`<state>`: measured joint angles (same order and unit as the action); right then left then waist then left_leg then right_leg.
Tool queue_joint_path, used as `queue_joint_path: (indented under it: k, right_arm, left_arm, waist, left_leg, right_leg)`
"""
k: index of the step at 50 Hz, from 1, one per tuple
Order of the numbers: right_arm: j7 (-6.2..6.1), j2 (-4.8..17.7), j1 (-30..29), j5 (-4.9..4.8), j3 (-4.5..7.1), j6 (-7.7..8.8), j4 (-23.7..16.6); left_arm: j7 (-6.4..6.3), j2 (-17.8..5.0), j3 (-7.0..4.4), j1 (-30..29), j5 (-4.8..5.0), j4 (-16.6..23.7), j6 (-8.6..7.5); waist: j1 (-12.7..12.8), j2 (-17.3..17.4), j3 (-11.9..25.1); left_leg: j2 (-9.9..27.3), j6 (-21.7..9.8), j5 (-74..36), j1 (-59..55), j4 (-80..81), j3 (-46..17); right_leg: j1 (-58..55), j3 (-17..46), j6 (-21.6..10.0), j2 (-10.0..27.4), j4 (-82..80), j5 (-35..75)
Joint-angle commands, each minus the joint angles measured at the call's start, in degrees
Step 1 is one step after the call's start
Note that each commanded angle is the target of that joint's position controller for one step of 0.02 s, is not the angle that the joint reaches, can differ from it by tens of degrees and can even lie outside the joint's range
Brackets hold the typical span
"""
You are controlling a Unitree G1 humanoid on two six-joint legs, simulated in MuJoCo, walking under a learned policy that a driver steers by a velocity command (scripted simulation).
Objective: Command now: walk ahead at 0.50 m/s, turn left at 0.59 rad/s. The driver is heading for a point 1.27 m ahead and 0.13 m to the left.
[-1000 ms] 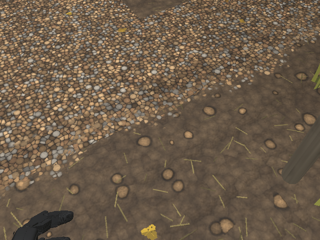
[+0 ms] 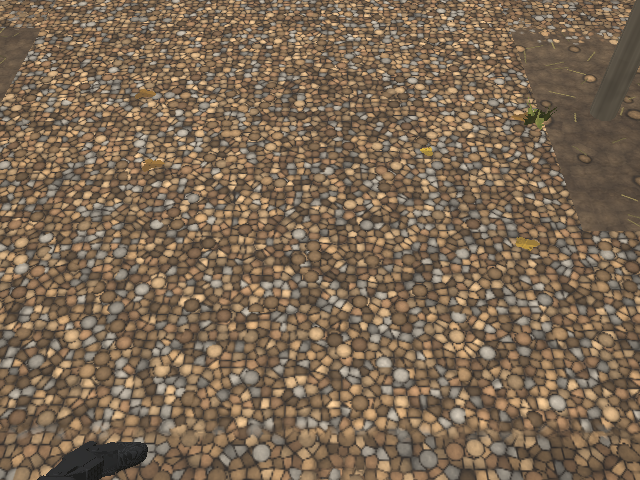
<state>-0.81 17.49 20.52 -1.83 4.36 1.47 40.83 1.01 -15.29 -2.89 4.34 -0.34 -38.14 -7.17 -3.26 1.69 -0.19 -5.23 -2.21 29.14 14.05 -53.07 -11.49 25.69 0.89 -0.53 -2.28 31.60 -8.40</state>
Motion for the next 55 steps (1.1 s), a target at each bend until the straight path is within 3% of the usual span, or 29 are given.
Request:
queue_joint_path:
  k: [1, 3, 5, 9, 14, 18, 20, 21, 22, 23, 24, 25, 26, 27, 28, 29, 31, 34, 39, 44, 47, 48, 49, 50, 51, 52, 53, 54, 55]
  right_arm:
    - [-0.09, 8.46, -2.77, 0.03, 1.25, 0.86, -6.42]
    - [0.31, 6.77, -6.24, 0.95, 1.46, 0.59, -7.59]
    - [0.86, 4.53, -5.00, 0.14, 1.10, 0.05, -7.74]
    - [1.09, 2.53, -8.45, 0.64, 0.34, -0.40, -9.09]
    - [2.73, 1.22, -16.02, 0.51, -0.48, 0.48, -10.39]
    - [4.12, 1.82, -19.94, 0.24, -0.40, 0.38, -12.21]
    - [4.32, 3.88, -17.31, 0.79, 0.70, 0.04, -12.22]
    - [4.22, 5.67, -12.10, 0.90, 1.74, -0.16, -11.09]
    - [3.43, 8.63, -3.05, 0.71, 3.62, -0.45, -8.78]
    - [1.85, 12.98, 5.87, 0.13, 5.34, -1.20, -6.83]
    - [1.73, 19.03, 2.43, 0.09, 5.60, -0.46, -7.89]
    - [2.10, 13.00, 3.83, 0.40, 4.00, 0.43, -9.33]
    - [2.24, 9.86, 1.67, 1.03, 2.84, 1.22, -8.07]
    - [2.38, 8.46, -1.63, 0.88, 2.27, 1.68, -8.05]
    - [2.33, 6.56, -4.89, 1.10, 1.66, 1.78, -8.25]
    - [2.13, 5.08, -6.75, 1.96, 0.99, 1.96, -8.72]
    - [1.92, 4.97, -7.28, 2.06, 0.77, 2.67, -7.70]
    - [1.41, 6.44, -5.44, 2.15, 0.95, 3.50, -5.24]
    - [0.93, 7.03, -3.77, 2.34, 0.73, 3.96, -2.37]
    - [0.77, 7.66, -0.63, 1.78, 1.22, 3.08, 1.07]
    - [-0.11, 9.16, -1.85, 1.58, 1.71, 1.76, 1.14]
    - [-0.58, 9.92, -2.37, 1.66, 1.87, 1.22, 0.86]
    - [-1.05, 9.93, -3.34, 1.63, 1.69, 0.67, 0.47]
    - [-1.61, 8.68, -2.50, 2.35, 0.94, 0.96, -0.63]
    - [-0.29, 1.04, 5.01, 3.72, -1.57, 2.55, -2.70]
    - [0.77, 5.29, 0.43, 2.19, -1.14, 4.58, -2.22]
    - [1.53, 7.53, -5.27, -0.08, -0.59, 5.90, -4.41]
    - [1.45, 6.98, -8.39, 0.28, -1.03, 6.66, -5.41]
    - [1.11, 6.97, -10.00, 1.73, -0.75, 6.83, -5.70]
  left_arm:
    - [-0.68, -8.17, -3.10, 12.66, 0.39, 0.79, 0.82]
    - [-0.89, -5.75, -2.05, 9.00, -0.29, 0.33, 1.26]
    - [-0.95, -5.36, -1.97, 8.12, -0.14, -0.64, 0.92]
    - [-1.03, -8.31, -2.95, 9.13, -0.04, -3.14, 0.54]
    - [-1.34, -10.40, -3.26, 10.31, 0.52, -5.32, 1.43]
    - [-1.41, -12.09, -3.65, 12.59, 1.25, -7.14, 2.30]
    - [-1.75, -14.18, -4.20, 12.31, 1.85, -7.31, 2.79]
    - [-2.00, -15.01, -4.41, 11.84, 2.13, -7.28, 3.21]
    - [-2.04, -14.58, -4.24, 11.65, 2.69, -6.93, 3.65]
    - [-2.15, -11.05, -2.83, 12.87, 1.31, -6.12, 3.18]
    - [-1.19, -3.37, -0.11, 18.23, -0.55, -2.24, 1.60]
    - [-0.65, -9.47, -1.17, 10.82, 1.39, -1.90, -0.27]
    - [-0.36, -11.39, -1.65, 6.51, 3.18, -0.77, -1.03]
    - [-0.61, -10.24, -1.29, 6.62, 2.36, -1.16, -1.16]
    - [-0.88, -10.08, -1.46, 6.95, 0.78, -1.98, -0.91]
    - [-0.67, -10.08, -1.62, 8.77, 0.64, -2.74, -0.16]
    - [-0.41, -8.43, -1.35, 10.95, 0.72, -4.10, 1.35]
    - [-0.53, -6.47, -0.68, 7.27, 0.65, -3.37, 2.66]
    - [0.63, -4.73, 0.10, -0.24, 1.44, -1.91, 2.14]
    - [2.43, -4.63, 0.24, -5.33, 1.66, 1.13, 1.92]
    - [3.29, -5.91, -0.41, -2.61, 1.14, 1.99, 2.01]
    - [3.15, -7.60, -1.30, 1.40, 1.02, 1.45, 2.27]
    - [2.73, -10.10, -2.71, 9.19, 1.00, -0.15, 2.42]
    - [1.93, -14.15, -4.13, 18.15, 1.06, -1.34, 2.81]
    - [1.73, -18.99, -5.14, 20.20, 1.60, -1.26, 2.61]
    - [1.46, -13.48, -3.89, 22.17, 2.07, -1.26, 2.75]
    - [0.93, -11.51, -3.28, 19.61, 1.61, -0.94, 2.90]
    - [0.61, -10.76, -3.04, 16.22, 1.39, -0.04, 3.01]
    - [0.48, -9.66, -2.65, 12.80, 1.22, 0.73, 3.16]
  waist:
    - [8.24, -8.41, 5.98]
    - [6.11, -6.06, 0.18]
    - [4.52, -8.76, -0.66]
    - [4.64, -6.08, -1.19]
    - [7.33, -5.12, -2.67]
    - [7.68, -5.35, -4.02]
    - [4.98, -7.14, -1.44]
    - [1.53, -7.34, 1.53]
    - [-3.39, -6.04, 6.23]
    - [-6.55, 0.86, 11.39]
    - [1.72, 15.74, 18.59]
    - [-3.73, 7.13, 21.97]
    - [-3.48, 4.27, 12.53]
    - [-0.74, 0.04, 7.58]
    - [1.28, -0.54, 4.86]
    - [3.14, 0.83, 4.37]
    - [4.37, 1.31, 4.12]
    - [3.41, 0.78, 0.81]
    - [-0.09, 0.99, -2.46]
    - [-2.00, 0.20, -4.73]
    - [0.56, 2.43, -1.31]
    - [2.83, 3.75, 1.94]
    - [7.31, 3.00, 6.38]
    - [11.08, -1.39, 12.68]
    - [5.90, -16.20, 19.93]
    - [10.22, -11.75, 24.47]
    - [10.93, -9.27, 15.68]
    - [9.34, -3.22, 10.41]
    - [7.00, -0.24, 5.50]
  left_leg:
    - [6.01, 1.60, -3.74, 33.37, -23.00, 2.80]
    - [9.14, 1.58, -9.47, 29.96, -18.73, 3.57]
    - [10.86, 1.87, -11.02, 26.81, -15.95, 4.84]
    - [11.87, 3.16, -16.95, 29.23, -7.80, 5.80]
    - [10.86, 2.20, -29.68, 25.51, 8.32, 9.96]
    - [9.25, -0.48, -26.22, 22.96, 15.44, 13.24]
    - [5.71, -2.90, -20.47, 16.15, 16.55, 16.28]
    - [3.36, -4.55, -19.37, 8.97, 18.11, 17.58]
    - [0.73, -6.70, -21.65, -4.27, 21.18, 18.20]
    - [7.92, -9.92, -22.55, -21.73, 21.66, 6.08]
    - [22.52, -21.41, -9.05, -37.32, 29.36, -28.79]
    - [24.02, -20.65, -1.37, -37.24, 36.76, -35.97]
    - [22.80, -17.43, -6.55, -30.70, 37.66, -26.77]
    - [20.11, -15.79, -14.96, -22.43, 36.66, -19.01]
    - [17.95, -14.50, -23.28, -15.37, 36.80, -13.12]
    - [16.91, -14.00, -28.92, -10.82, 37.92, -9.53]
    - [16.50, -14.26, -35.49, -6.44, 40.05, -5.34]
    - [15.89, -13.38, -38.01, -4.16, 42.95, 1.00]
    - [14.11, -9.19, -32.31, -5.09, 45.47, 9.29]
    - [18.37, -8.13, -36.85, -17.23, 42.41, 11.41]
    - [19.02, -6.02, -60.16, -22.11, 33.88, 13.48]
    - [18.40, -5.05, -70.80, -22.54, 27.51, 14.44]
    - [16.48, -3.36, -74.89, -19.23, 16.41, 16.67]
    - [14.68, -1.10, -60.58, -6.35, -0.01, 17.55]
    - [1.57, 3.53, -7.55, 20.20, -22.38, 14.38]
    - [1.05, 3.06, 2.53, 27.98, -28.73, 4.35]
    - [4.64, 2.01, -1.85, 32.98, -27.99, 3.58]
    - [7.12, 1.42, -5.88, 32.07, -23.26, 4.43]
    - [8.60, 1.80, -7.83, 29.47, -17.57, 5.27]
  right_leg:
    - [-33.95, 32.44, -10.87, 23.05, -14.82, -21.50]
    - [-23.24, 20.38, -9.10, 18.22, -17.44, -8.77]
    - [-18.93, 14.04, -9.30, 16.74, -19.91, -3.18]
    - [-19.90, 5.87, -10.75, 17.66, -22.22, 7.00]
    - [-22.20, -4.07, -8.38, 16.03, -22.21, 11.60]
    - [-27.53, -7.51, -6.86, 18.11, -19.86, 17.47]
    - [-29.44, -9.97, -5.70, 18.16, -12.62, 36.64]
    - [-28.95, -11.46, -4.85, 17.46, -4.69, 44.94]
    - [-24.24, -13.18, -3.25, 15.46, 7.41, 45.91]
    - [-9.90, -12.66, -0.79, 13.45, 25.00, 25.16]
    - [13.41, -5.55, 2.01, 1.63, 44.26, -25.41]
    - [19.00, 5.07, 1.14, 2.61, 49.03, -24.28]
    - [22.59, 4.14, -0.12, 5.09, 46.88, -18.20]
    - [20.29, 3.45, -0.25, 7.69, 41.54, -13.24]
    - [16.45, 3.13, 0.30, 9.33, 36.95, -10.73]
    - [12.46, 3.35, 0.62, 10.69, 35.35, -8.82]
    - [9.60, 2.09, 1.81, 11.07, 32.83, -7.16]
    - [12.73, 1.68, 3.23, 11.35, 25.91, 0.91]
    - [10.46, 0.22, 1.78, 8.51, 8.60, 18.43]
    - [15.51, 0.35, -1.12, 6.15, 1.30, 13.96]
    - [10.83, -3.58, -3.92, 2.54, 0.76, 4.20]
    - [5.21, -5.45, -5.12, 0.26, 1.31, 1.25]
    - [-5.95, -6.34, -6.94, -2.02, -0.88, 3.09]
    - [-23.95, 4.51, -10.61, 4.71, -0.54, 7.13]
    - [-46.26, 36.86, -23.09, 19.63, -3.90, -1.70]
    - [-51.35, 46.72, -23.50, 20.67, -11.36, -9.12]
    - [-45.96, 37.98, -20.14, 19.15, -12.74, -9.09]
    - [-37.45, 32.17, -18.20, 17.00, -13.33, -5.21]
    - [-28.57, 27.67, -17.23, 15.05, -14.38, 1.83]
